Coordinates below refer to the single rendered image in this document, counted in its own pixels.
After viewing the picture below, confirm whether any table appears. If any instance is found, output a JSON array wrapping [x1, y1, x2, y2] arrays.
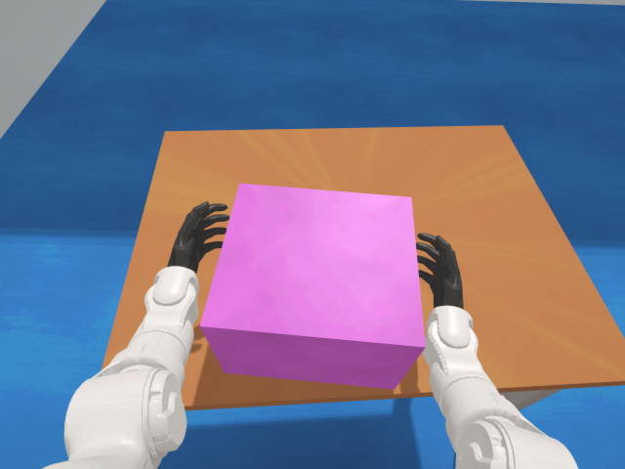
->
[[102, 125, 625, 410]]

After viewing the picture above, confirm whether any left robot upper arm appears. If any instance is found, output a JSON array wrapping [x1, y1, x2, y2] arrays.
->
[[42, 367, 187, 469]]

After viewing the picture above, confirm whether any carton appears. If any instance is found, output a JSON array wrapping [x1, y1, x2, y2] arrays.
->
[[200, 184, 426, 389]]

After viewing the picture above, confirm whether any right robot upper arm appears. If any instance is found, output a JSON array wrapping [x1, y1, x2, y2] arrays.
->
[[455, 418, 578, 469]]

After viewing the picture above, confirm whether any robot left hand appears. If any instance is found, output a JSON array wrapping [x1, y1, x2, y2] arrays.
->
[[167, 201, 229, 273]]

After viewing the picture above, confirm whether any robot right forearm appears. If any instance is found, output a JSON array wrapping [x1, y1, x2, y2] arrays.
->
[[422, 306, 578, 468]]

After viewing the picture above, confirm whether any robot right hand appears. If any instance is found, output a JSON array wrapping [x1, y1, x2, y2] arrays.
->
[[416, 234, 464, 310]]

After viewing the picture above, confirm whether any robot left forearm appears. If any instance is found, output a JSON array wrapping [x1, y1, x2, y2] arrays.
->
[[64, 266, 199, 457]]

